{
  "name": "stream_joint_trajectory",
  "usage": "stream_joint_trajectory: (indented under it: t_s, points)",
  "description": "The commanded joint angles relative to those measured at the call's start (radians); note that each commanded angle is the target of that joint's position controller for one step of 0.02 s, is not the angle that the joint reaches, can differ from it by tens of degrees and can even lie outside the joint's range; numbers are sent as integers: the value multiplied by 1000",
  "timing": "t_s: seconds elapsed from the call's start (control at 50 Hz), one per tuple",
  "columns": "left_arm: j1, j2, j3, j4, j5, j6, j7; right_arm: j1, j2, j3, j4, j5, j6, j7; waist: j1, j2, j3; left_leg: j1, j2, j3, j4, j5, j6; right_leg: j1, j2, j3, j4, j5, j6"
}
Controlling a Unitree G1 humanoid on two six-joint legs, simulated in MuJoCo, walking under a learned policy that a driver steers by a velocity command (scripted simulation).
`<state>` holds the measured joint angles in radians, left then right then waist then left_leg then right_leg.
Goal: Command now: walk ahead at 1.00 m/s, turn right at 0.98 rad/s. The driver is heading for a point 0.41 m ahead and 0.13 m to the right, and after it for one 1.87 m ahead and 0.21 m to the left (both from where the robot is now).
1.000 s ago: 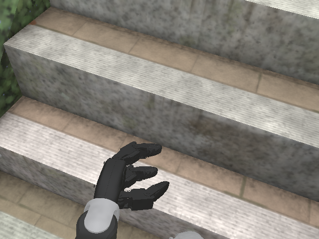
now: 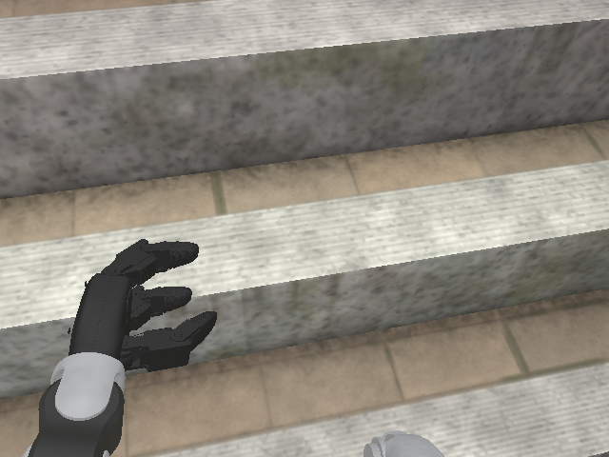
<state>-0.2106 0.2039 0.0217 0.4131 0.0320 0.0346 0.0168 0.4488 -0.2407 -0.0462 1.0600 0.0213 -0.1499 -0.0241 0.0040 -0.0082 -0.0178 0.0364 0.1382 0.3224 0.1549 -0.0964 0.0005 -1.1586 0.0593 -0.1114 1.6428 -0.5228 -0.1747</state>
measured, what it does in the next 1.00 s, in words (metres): climbs, turning right: right foot 0.20 m higher, then left foot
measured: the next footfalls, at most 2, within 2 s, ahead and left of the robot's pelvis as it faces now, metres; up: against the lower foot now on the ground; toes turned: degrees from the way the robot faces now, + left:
right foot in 0.06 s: +0.16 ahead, -0.07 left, +0.20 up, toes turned +2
left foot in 0.56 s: +0.10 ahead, +0.12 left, +0.20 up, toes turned -21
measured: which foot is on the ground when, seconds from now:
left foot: down 0.00-0.04, up 0.06-0.54, down 0.56-0.84, up 0.86-1.00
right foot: up 0.00-0.04, down 0.06-0.54, up 0.56-0.84, down 0.86-1.00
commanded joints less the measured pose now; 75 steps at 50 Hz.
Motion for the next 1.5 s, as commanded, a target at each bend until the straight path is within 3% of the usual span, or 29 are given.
stream_joint_trajectory:
  t_s: [0.02,0.06,0.12,0.14,0.22,0.4,0.46,0.54,0.58,0.6,0.62,0.66,0.72,0.82,0.88,0.9,0.92,0.94,0.96,1.02,1.06,1.1,1.12,1.18,1.26,1.42,1.44,1.46,1.5]
  points:
    - [427,143,25,108,-3,18,-3,-89,-290,-51,-259,36,-31,-6,121,142,-498,-246,159,-150,602,1886,192,995,150,-2,-346,-96,-26]
    - [436,266,96,90,-38,41,2,-172,-227,-61,-346,-47,-45,60,127,-21,-510,-574,-36,-255,1171,284,102,1203,98,377,-787,7,-80]
    - [343,256,106,166,29,7,20,-495,80,40,-625,-121,-3,40,66,-49,-259,-1130,-181,-467,2176,57,54,888,-140,934,-1231,-353,-94]
    - [559,120,69,264,-28,-36,29,-527,84,68,-618,-151,-11,38,126,85,-98,-1095,-162,-410,1884,62,72,947,36,822,-1199,15,-37]
    - [626,141,90,307,-15,-90,35,-476,10,59,-582,-98,-10,64,74,77,-178,-1059,-243,-367,1644,-162,32,1293,9,705,-1154,627,-158]
    - [578,47,86,306,-13,-141,38,-709,112,105,-687,-75,51,32,1,-47,-136,-825,-263,-353,1549,-425,39,735,-67,827,-1409,359,-194]
    - [482,90,117,291,-26,-149,31,-692,93,97,-728,-83,72,-18,-19,-28,-128,-485,-190,-493,1213,-555,77,517,-51,768,-1373,575,-133]
    - [592,148,178,324,-49,-100,-6,-631,32,34,-649,-4,88,-56,55,85,-106,6,-171,-311,150,-188,15,573,149,478,-897,388,69]
    - [520,16,146,235,-84,-85,-20,-501,-31,32,-601,-27,89,-94,15,191,-144,383,201,-504,422,866,121,105,210,308,-150,-271,106]
    - [587,94,142,194,-70,-82,0,-402,-31,27,-514,-78,71,-72,5,182,-297,525,490,-540,529,1196,255,16,123,306,85,-382,60]
    - [555,142,124,129,-26,-33,27,-491,-137,-19,-516,-132,28,-49,73,238,-262,410,590,-806,334,526,310,-115,-66,222,318,-132,75]
    - [455,146,118,152,-7,6,5,-514,-41,-17,-438,-119,-10,-35,131,97,-59,272,367,-563,143,60,234,-195,-91,265,380,-74,101]
    - [133,140,97,82,8,-46,0,-350,-76,-18,-331,-78,7,-26,12,38,241,131,113,-196,46,687,97,-176,-27,128,-66,-150,96]
    - [622,178,95,157,-9,-72,-9,-511,-185,-41,-394,-44,55,0,269,98,-300,-4,36,-105,511,1312,107,910,8,-9,-846,377,55]
    - [721,240,120,256,32,-95,-23,-443,-50,-14,-445,31,112,8,182,-246,-140,-790,-240,-143,1765,-456,-10,1591,-161,145,-1251,1688,-46]
    - [901,387,148,271,87,-86,-9,-526,6,20,-540,66,79,-29,245,-297,-440,-1092,-275,-278,2240,-704,-56,2051,-451,381,-896,2638,-184]
    - [1393,43,-10,464,57,-24,-69,-335,-82,35,-573,-98,42,64,480,-170,-898,-1475,-339,-479,2628,-794,-210,2702,-607,742,-783,2658,-442]
    - [1406,128,15,488,-51,-35,-93,-572,-79,13,-698,-69,-1,67,473,-208,-589,-1767,-272,-411,2751,-901,-196,2511,-547,721,-780,2172,-267]
    - [1259,173,12,486,-54,-68,-98,-634,-19,42,-804,-50,-5,69,351,-148,-385,-1789,-230,-388,2683,-957,-106,2175,-501,644,-860,1901,-189]
    - [584,309,23,405,34,-82,-110,-339,14,82,-853,-60,30,67,-195,-12,1,-1199,-141,-363,2376,-907,77,741,-390,345,-1270,1257,-180]
    - [176,412,61,260,35,-122,-104,-350,-61,68,-867,-13,54,71,-354,-4,16,-636,-182,-240,1907,-607,8,141,-168,101,-1551,999,-117]
    - [332,355,35,322,27,-137,-77,-401,-36,102,-849,15,112,94,-272,-22,-50,-731,-197,-190,1867,-557,-53,387,-237,141,-1514,1318,-123]
    - [521,270,32,366,-22,-107,-38,-256,93,84,-644,-12,184,-57,-85,9,-94,-851,-190,-86,1881,-382,-28,906,-279,74,-1457,1498,-38]
    - [746,232,26,380,-1,-50,22,-360,93,90,-672,-32,213,-120,29,-87,-97,-1147,-153,-205,2042,-688,17,1290,-365,90,-1331,1676,-47]
    - [735,199,6,265,25,-20,80,-518,109,94,-715,-44,228,-92,54,-72,-42,-1171,-184,-321,1886,-894,54,1306,-408,84,-1372,1141,-97]
    - [686,278,72,213,-3,-15,71,-364,50,53,-664,-35,197,-87,91,-196,-193,-898,-236,-319,1609,-1019,128,1301,-449,-11,-1162,1648,-56]
    - [709,339,77,256,75,-29,-80,-225,-47,50,-676,-35,158,29,57,-64,-35,-1242,-278,-375,1483,-1073,76,1238,-615,189,-1272,1236,-356]
    - [708,370,99,262,91,-25,-128,-186,-80,31,-613,-45,144,69,71,-78,-34,-1309,-237,-455,1632,-898,72,1275,-686,214,-1318,1018,-396]
    - [625,344,97,294,70,-66,-99,-92,-61,35,-560,-76,164,91,11,-128,-149,-1183,-248,-398,1783,-885,40,1197,-666,137,-1420,778,-326]
Keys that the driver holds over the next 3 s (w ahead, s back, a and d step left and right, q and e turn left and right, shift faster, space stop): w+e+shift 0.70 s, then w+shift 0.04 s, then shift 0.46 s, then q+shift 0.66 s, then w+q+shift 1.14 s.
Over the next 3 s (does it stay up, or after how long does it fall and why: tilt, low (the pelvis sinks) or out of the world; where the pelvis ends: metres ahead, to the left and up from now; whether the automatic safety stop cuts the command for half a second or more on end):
stays up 0.33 -0.42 0.30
